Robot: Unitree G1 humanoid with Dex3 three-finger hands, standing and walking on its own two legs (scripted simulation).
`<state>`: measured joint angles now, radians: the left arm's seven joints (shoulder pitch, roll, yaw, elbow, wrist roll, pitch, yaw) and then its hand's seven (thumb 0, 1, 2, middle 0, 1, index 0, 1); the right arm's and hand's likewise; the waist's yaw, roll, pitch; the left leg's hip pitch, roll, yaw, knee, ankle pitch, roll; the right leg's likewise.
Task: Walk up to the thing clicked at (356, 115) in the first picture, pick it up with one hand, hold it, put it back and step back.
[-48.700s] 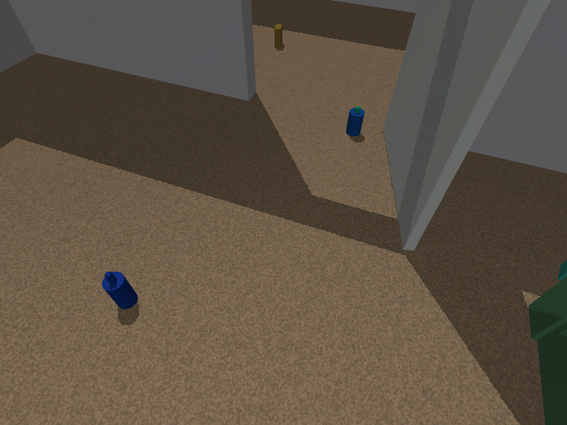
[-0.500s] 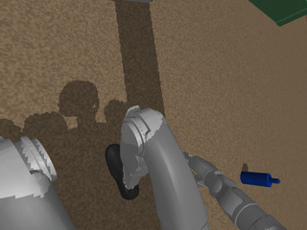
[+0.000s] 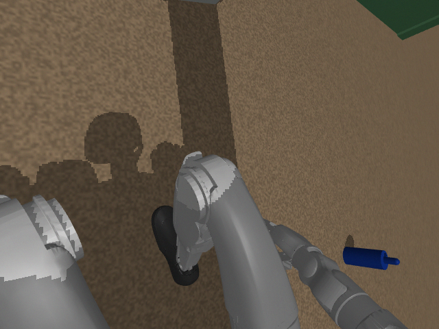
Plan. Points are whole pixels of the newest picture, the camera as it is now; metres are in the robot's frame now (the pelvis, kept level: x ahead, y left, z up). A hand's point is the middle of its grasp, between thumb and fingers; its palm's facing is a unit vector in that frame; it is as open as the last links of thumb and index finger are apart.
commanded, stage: settle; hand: left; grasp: from above
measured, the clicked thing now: out of the picture +0.49 +0.39 -0.22
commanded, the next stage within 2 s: go down in 0.62 s
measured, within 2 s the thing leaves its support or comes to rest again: neither
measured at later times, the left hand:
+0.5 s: hand out of the picture +0.47 +0.40 -0.14, palm faces +0.56 -0.83 -0.03, open 6.6 cm
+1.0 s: hand out of the picture +0.43 +0.44 -0.02, palm faces +0.54 -0.84 -0.06, open 8.6 cm
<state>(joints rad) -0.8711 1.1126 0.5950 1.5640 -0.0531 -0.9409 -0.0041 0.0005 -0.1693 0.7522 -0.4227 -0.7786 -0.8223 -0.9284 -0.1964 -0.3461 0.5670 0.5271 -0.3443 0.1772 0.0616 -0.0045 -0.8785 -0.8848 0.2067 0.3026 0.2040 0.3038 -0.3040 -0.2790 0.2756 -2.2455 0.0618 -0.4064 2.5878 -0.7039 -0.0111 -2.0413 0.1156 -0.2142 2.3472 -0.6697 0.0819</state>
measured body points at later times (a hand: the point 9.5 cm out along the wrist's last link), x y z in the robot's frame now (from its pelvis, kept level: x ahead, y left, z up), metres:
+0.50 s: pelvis +0.00 -0.01 +0.00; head +0.25 +0.19 +0.32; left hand +0.43 +0.44 -0.14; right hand +0.16 -0.25 -0.05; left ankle +0.08 +0.13 -0.27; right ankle +0.13 -0.13 -0.27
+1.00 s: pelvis +0.01 -0.01 +0.01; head +0.22 +0.13 +0.39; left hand +0.40 +0.48 -0.01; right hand +0.16 -0.27 -0.06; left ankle +0.08 +0.13 -0.27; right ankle +0.13 -0.13 -0.27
